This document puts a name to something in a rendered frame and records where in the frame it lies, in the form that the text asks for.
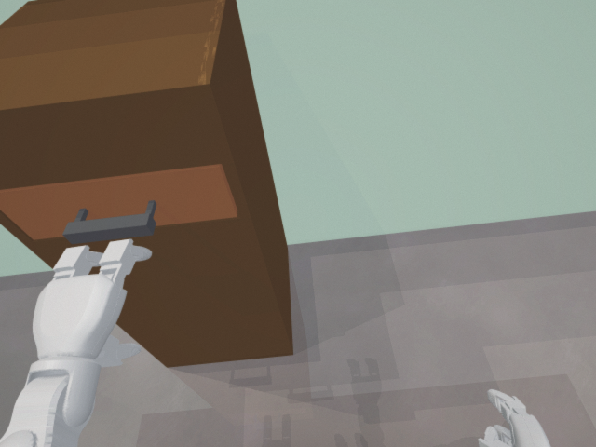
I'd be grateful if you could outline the handle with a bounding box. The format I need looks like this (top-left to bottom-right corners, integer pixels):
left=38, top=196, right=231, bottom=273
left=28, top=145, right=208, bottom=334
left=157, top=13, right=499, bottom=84
left=62, top=200, right=156, bottom=244

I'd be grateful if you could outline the left robot hand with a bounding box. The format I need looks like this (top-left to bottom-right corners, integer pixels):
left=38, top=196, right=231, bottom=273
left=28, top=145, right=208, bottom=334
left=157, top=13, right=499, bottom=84
left=33, top=239, right=152, bottom=367

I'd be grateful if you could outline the left robot forearm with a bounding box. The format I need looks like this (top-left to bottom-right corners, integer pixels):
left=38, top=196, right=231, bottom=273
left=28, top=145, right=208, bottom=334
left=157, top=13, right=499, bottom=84
left=0, top=356, right=102, bottom=447

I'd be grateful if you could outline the right robot hand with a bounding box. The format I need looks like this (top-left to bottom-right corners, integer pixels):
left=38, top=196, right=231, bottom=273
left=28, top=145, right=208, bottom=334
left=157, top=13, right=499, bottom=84
left=478, top=389, right=551, bottom=447

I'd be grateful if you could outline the drawer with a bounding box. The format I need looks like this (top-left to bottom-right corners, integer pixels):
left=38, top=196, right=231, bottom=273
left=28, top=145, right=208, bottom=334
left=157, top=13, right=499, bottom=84
left=0, top=164, right=237, bottom=240

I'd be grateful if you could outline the cabinet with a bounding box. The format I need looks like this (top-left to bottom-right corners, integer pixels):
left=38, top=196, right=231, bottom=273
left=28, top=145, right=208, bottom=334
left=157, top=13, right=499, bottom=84
left=0, top=0, right=293, bottom=368

